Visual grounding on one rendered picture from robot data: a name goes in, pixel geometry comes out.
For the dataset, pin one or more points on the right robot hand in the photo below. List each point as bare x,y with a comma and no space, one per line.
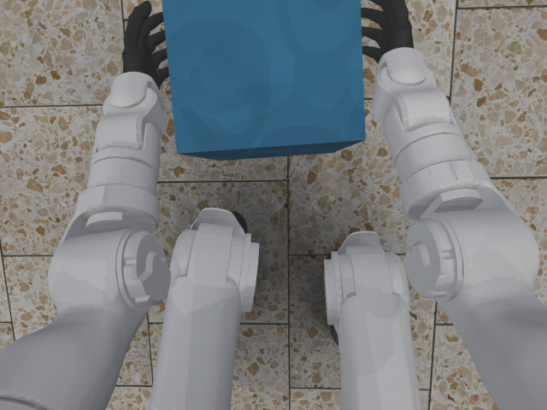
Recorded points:
396,28

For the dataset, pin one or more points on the robot right upper arm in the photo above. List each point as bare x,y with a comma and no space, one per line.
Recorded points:
480,266

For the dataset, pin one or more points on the left robot hand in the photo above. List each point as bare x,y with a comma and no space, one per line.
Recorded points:
137,55

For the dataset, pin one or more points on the robot left foot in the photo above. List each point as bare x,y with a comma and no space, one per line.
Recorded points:
241,220

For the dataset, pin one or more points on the left robot shin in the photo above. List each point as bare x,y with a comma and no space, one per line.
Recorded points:
181,256

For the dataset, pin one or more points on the carton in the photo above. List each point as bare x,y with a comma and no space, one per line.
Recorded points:
265,78

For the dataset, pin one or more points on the right robot forearm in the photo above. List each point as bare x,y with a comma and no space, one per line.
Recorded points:
437,172

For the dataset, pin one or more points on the robot left upper arm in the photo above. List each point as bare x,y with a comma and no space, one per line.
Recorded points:
103,285

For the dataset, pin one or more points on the left robot forearm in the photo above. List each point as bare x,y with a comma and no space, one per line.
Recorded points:
121,189

